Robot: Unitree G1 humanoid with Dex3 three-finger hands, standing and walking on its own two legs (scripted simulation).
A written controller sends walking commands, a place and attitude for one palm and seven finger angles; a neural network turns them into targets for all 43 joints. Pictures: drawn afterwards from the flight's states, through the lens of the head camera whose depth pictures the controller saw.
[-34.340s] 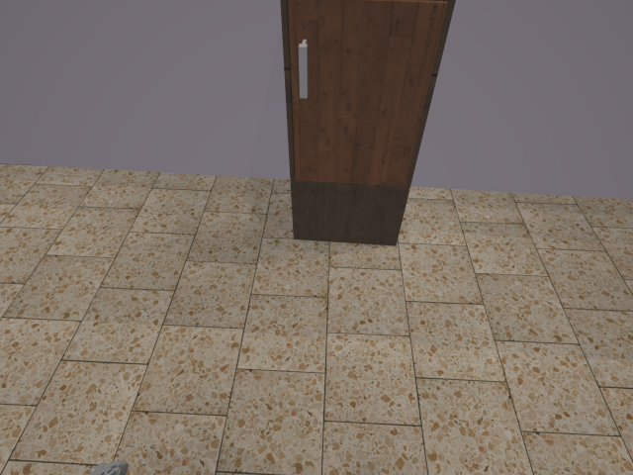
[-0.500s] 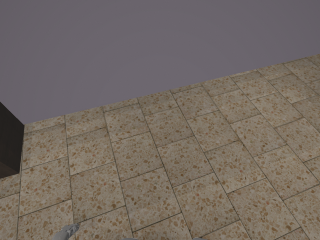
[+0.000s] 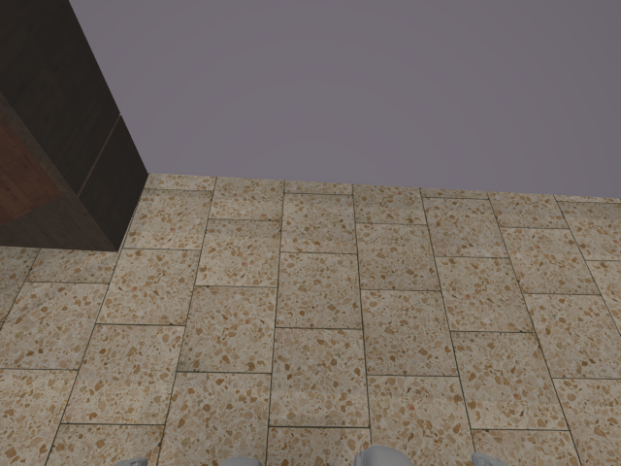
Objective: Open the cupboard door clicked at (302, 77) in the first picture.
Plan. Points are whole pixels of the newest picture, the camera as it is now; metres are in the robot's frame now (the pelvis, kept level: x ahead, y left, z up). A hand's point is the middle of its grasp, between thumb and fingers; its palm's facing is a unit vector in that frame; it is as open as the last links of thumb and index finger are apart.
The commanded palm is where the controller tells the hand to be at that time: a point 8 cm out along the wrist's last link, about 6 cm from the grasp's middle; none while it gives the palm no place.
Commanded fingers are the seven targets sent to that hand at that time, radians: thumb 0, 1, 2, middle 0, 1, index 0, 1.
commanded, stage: turn to face it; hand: left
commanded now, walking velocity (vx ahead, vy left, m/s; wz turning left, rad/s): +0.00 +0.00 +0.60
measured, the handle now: out of the picture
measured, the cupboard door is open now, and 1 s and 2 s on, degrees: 44 44 44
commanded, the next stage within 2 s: take the last steps up to it in 1.24 s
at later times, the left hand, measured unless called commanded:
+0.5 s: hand out of the picture +0.00 +0.19 -0.18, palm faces +0.35 -0.91 -0.23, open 7.4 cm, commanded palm none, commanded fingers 0.00 0.90 0.90 -0.20 -0.30 -0.20 -0.30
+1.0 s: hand out of the picture -0.03 +0.16 -0.17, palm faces +0.59 -0.78 -0.22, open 7.4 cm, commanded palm none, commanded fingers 0.00 0.90 0.90 -0.20 -0.30 -0.20 -0.30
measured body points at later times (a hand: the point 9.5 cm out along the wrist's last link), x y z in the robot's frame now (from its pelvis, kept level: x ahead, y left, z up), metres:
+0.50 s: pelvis +0.01 -0.02 -0.01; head +0.06 +0.02 +0.44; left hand -0.02 +0.24 -0.16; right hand +0.21 -0.23 -0.13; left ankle -0.02 +0.09 -0.73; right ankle +0.02 -0.15 -0.70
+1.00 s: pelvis +0.04 -0.03 +0.00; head +0.07 +0.01 +0.44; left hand -0.06 +0.20 -0.15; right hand +0.28 -0.18 -0.13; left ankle -0.02 +0.06 -0.73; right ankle +0.10 -0.17 -0.73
